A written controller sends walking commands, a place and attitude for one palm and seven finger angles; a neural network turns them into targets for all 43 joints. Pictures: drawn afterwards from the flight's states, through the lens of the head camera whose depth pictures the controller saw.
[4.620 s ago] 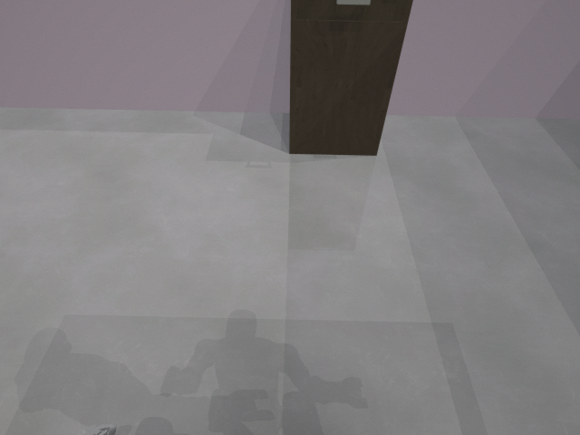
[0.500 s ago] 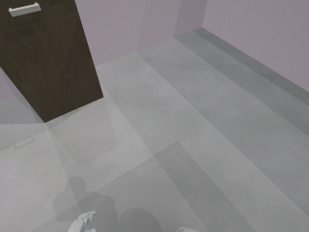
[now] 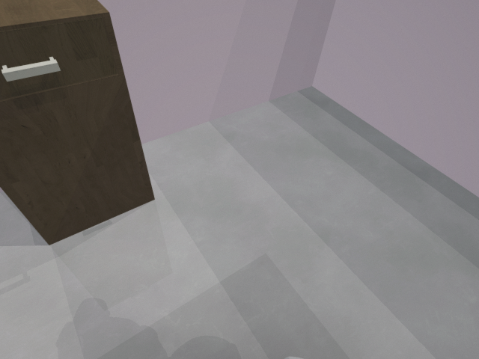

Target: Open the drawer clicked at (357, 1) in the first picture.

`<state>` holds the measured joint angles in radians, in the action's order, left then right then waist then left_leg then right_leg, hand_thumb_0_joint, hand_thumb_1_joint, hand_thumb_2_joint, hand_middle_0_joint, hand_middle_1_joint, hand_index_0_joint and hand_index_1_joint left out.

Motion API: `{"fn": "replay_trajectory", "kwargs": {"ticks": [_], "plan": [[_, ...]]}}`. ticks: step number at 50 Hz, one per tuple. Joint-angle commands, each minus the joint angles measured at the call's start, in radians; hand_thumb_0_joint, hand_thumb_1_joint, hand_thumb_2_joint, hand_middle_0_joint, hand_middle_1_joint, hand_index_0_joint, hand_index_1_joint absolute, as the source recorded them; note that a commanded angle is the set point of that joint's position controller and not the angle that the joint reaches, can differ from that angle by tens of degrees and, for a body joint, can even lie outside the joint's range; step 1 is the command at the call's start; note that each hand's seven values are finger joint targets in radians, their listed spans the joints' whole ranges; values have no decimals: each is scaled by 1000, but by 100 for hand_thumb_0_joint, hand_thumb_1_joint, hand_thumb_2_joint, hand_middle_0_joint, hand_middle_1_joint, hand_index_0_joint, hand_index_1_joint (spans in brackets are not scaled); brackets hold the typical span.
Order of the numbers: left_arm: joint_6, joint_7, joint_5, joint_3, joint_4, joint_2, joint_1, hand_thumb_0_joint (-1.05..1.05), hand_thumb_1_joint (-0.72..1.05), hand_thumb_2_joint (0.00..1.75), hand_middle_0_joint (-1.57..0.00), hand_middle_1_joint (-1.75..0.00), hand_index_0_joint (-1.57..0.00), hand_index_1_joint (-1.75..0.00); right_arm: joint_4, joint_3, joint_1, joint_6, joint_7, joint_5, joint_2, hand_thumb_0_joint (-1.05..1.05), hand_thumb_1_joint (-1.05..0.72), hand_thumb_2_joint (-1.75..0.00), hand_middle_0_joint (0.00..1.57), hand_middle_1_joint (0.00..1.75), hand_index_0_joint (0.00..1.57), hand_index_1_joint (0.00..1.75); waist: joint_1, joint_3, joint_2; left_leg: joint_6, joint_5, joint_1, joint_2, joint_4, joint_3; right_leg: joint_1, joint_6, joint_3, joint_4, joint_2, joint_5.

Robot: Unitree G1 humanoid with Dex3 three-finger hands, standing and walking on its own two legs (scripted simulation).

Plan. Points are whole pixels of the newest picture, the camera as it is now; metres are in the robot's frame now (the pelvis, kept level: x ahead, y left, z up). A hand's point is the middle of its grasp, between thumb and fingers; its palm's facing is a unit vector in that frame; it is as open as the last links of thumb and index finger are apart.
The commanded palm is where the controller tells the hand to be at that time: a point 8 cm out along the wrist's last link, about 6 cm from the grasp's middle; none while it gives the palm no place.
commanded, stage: walk to a spot facing it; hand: left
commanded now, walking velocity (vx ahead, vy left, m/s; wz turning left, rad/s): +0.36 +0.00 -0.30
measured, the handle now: (30, 67) +0.80 +0.66 +0.04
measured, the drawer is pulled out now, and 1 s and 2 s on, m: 0.00 0.00 0.00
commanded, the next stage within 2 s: turn to face it in 0.28 s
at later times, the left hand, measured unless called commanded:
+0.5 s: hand (199, 278) +0.32 +0.11 -0.17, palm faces -0.04 -0.97 -0.23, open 7.1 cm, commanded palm none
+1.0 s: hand (166, 262) +0.35 +0.19 -0.17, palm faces +0.25 -0.94 -0.24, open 7.3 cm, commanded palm none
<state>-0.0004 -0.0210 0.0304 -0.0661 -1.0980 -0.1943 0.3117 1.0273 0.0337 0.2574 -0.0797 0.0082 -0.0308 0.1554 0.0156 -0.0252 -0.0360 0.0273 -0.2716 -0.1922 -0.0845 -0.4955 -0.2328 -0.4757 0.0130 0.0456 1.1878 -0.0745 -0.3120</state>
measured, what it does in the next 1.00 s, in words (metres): walks ahead: right foot, then left foot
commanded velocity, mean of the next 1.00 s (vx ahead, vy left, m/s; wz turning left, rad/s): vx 0.11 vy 0.00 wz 0.32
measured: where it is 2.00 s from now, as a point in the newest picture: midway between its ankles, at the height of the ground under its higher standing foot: (257, 346)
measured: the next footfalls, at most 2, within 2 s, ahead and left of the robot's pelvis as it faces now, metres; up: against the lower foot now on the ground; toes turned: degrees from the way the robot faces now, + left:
right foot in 0.30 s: +0.29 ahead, -0.17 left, +0.00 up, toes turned -14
left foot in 0.74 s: +0.39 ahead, +0.05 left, +0.00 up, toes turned +15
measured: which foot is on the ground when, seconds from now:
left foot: down 0.00-0.30, up 0.32-0.72, down 0.74-1.00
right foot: up 0.00-0.28, down 0.30-0.74, up 0.76-1.00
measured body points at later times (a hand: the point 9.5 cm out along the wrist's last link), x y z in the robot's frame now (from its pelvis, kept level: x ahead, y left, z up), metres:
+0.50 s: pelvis +0.22 -0.07 +0.00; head +0.24 -0.08 +0.44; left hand +0.32 +0.16 -0.15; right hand +0.19 -0.30 -0.17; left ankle +0.21 +0.07 -0.66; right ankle +0.26 -0.16 -0.74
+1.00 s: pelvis +0.32 -0.03 +0.00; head +0.35 -0.01 +0.45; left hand +0.34 +0.24 -0.15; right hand +0.45 -0.26 -0.13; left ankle +0.35 +0.04 -0.74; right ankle +0.34 -0.22 -0.66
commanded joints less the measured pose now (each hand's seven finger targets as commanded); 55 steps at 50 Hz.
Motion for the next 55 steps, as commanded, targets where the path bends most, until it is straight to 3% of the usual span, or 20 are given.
{"fn": "replay_trajectory", "kwargs": {"ticks": [1, 10, 12, 13, 14, 15, 16, 18, 19, 22, 26, 32, 35, 36, 37, 38, 39, 41, 45, 55], "plan": [[-6, -7, 2, -9, 85, -5, -21, 0, 90, 90, -20, -30, -20, -30, 9, 29, 110, -14, 11, 10, 121, 0, -90, -90, 20, 30, 20, 30, -9, -83, 136, 81, 84, 29, -243, 352, 149, -154, -29, -17, -77, -67, 115], [-24, -10, 0, -8, 148, 9, -211, 0, 90, 90, -20, -30, -20, -30, 78, 39, 222, 3, 9, -2, 106, 0, -90, -90, 20, 30, 20, 30, -58, -120, 157, 69, 331, 166, -257, 255, 26, -65, 6, 90, -520, -17, 133], [-36, -7, 2, -14, 117, -15, -101, 0, 90, 90, -20, -30, -20, -30, 78, 43, 202, 8, 11, 1, 126, 0, -90, -90, 20, 30, 20, 30, 1, -49, 142, 49, 551, 175, -247, 88, -8, 114, 36, 133, -582, 39, 107], [-46, -3, 5, -23, 69, -47, 51, 0, 90, 90, -20, -30, -20, -30, 77, 42, 180, 9, 9, 7, 133, 0, -90, -90, 20, 30, 20, 30, 75, 30, 107, 19, 595, 133, -211, -98, -42, 309, 50, 143, -645, 65, 155], [-58, 8, 9, -42, 25, -126, 194, 0, 90, 90, -20, -30, -20, -30, 72, 40, 188, 9, -3, 17, 110, 0, -90, -90, 20, 30, 20, 30, 134, 139, -30, -12, 423, -46, -153, -365, -62, 552, 85, 4, -678, -44, 169], [-64, 22, 2, -69, 6, -246, 276, 0, 90, 90, -20, -30, -20, -30, 37, 22, 223, 3, -6, 30, 29, 0, -90, -90, 20, 30, 20, 30, 126, 234, -270, -56, -247, -334, 6, -695, -22, 747, 205, -450, -788, -335, 267], [-58, 29, -21, -67, 12, -268, 238, 0, 90, 90, -20, -30, -20, -30, 19, 26, 162, 12, -1, 32, 63, 0, -90, -90, 20, 30, 20, 30, 118, 212, -184, -36, -306, -382, -14, -839, 118, 659, 250, -515, -885, -385, 222], [-60, 34, -16, -42, 61, -175, 53, 0, 90, 90, -20, -30, -20, -30, 13, 30, 98, 19, 0, 18, 58, 0, -90, -90, 20, 30, 20, 30, 55, 74, -116, -32, -143, -428, -79, -889, 208, 428, 199, -408, -939, -346, 53], [-61, 40, -16, -21, 73, -113, -7, 0, 90, 90, -20, -30, -20, -30, 23, 29, 77, 28, -1, 12, 47, 0, -90, -90, 20, 30, 20, 30, 25, 8, -26, -32, -89, -368, -107, -815, 217, 283, 168, -288, -954, -298, 96], [-78, 44, -7, 7, 73, -66, -65, 0, 90, 90, -20, -30, -20, -30, 65, 13, 184, 65, 1, 9, 4, 0, -90, -90, 20, 30, 20, 30, -54, 26, -43, -57, -54, -265, -86, -649, 196, 190, 118, -42, -941, -244, 384], [-68, 46, -10, 14, 85, -70, -81, 0, 90, 90, -20, -30, -20, -30, 24, 6, 125, 83, -9, 15, -7, 0, -90, -90, 20, 30, 20, 30, -51, 2, -54, -71, -7, -240, -59, -457, 154, 185, 111, 63, -942, -232, 426], [-39, 51, -6, -11, 100, -134, -59, 0, 90, 90, -20, -30, -20, -30, -74, 16, -53, 86, -27, 13, 54, 0, -90, -90, 20, 30, 20, 30, -4, -15, -92, -63, -27, -261, -42, -263, 116, 328, 97, 98, -841, -283, 486], [-23, 52, -8, -25, 125, -160, -73, 0, 90, 90, -20, -30, -20, -30, -93, 30, -12, 88, -30, 7, 102, 0, -90, -90, 20, 30, 20, 30, -40, 16, -31, -46, 57, -120, -8, -104, 97, 325, 50, 151, -657, -266, 492], [-18, 48, -16, -28, 140, -154, -67, 0, 90, 90, -20, -30, -20, -30, -87, 44, 57, 82, -28, 2, 154, 0, -90, -90, 20, 30, 20, 30, -73, 76, 93, -19, 274, 32, -33, -5, 154, 244, 3, 185, -485, -221, 409], [-12, 42, -30, -23, 178, -105, -50, 0, 90, 90, -20, -30, -20, -30, -97, 67, 121, 74, -21, -6, 266, 0, -90, -90, 20, 30, 20, 30, -92, 118, 385, 118, 681, 180, -277, 78, 508, 13, -87, 217, -222, -68, -76], [-5, 48, -18, -10, 217, -105, -94, 0, 90, 90, -20, -30, -20, -30, -83, 70, 156, 84, -12, 6, 305, 0, -90, -90, 20, 30, 20, 30, -108, 160, 379, 215, 698, 176, -375, 134, 634, -41, -87, 89, -33, -8, -407], [6, 53, -16, -14, 231, -108, -142, 0, 90, 90, -20, -30, -20, -30, -94, 70, 124, 83, -2, 10, 297, 0, -90, -90, 20, 30, 20, 30, -99, 152, 292, 210, 546, 142, -353, 142, 636, -101, -82, 1, 36, -23, -343], [5, 42, -10, -26, 218, -106, -152, 0, 90, 90, -20, -30, -20, -30, -136, 61, 1, 80, 4, 7, 246, 0, -90, -90, 20, 30, 20, 30, -58, 77, 179, 159, 346, 47, -259, 166, 546, -131, -90, -37, 44, -50, -185], [21, 35, -12, -31, 197, -103, -82, 0, 90, 90, -20, -30, -20, -30, -166, 56, -65, 71, 4, 12, 232, 0, -90, -90, 20, 30, 20, 30, -20, 102, 146, 126, 312, 6, -167, 190, 425, -51, -107, -32, -44, -43, -64], [27, 42, -16, -28, 285, -112, -185, 0, 90, 90, -20, -30, -20, -30, -163, 88, -23, 94, -6, 6, 267, 0, -90, -90, 20, 30, 20, 30, -60, 82, 195, 155, 246, 18, -137, 171, 569, -13, -111, -43, -278, 13, -116]]}}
